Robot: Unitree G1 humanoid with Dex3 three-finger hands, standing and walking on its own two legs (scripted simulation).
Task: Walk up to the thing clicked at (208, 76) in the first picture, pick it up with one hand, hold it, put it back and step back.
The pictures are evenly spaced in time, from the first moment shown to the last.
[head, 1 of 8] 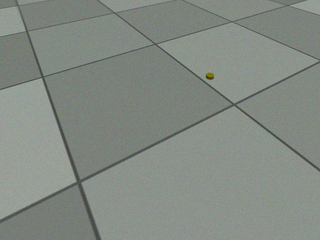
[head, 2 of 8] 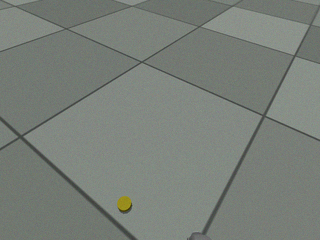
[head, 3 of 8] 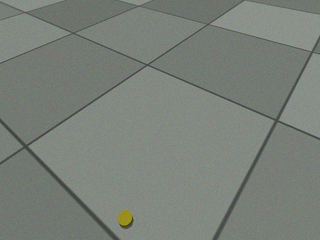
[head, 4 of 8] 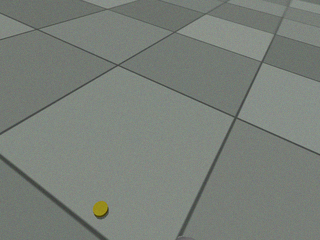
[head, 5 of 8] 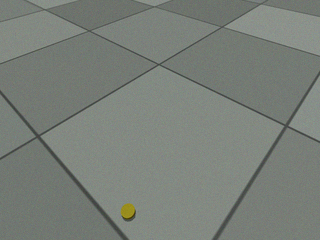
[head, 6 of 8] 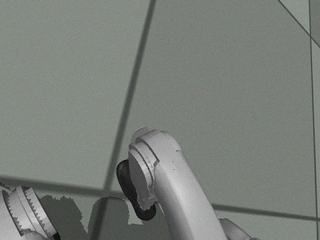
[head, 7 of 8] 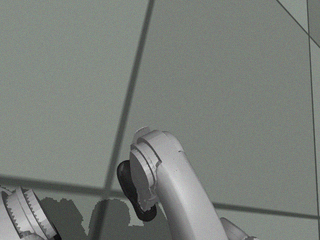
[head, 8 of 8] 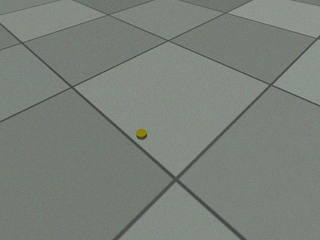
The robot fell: no
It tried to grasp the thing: yes
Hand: left
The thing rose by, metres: 0.69
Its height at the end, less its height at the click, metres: +0.00
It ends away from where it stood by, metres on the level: 0.02
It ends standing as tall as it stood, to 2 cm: yes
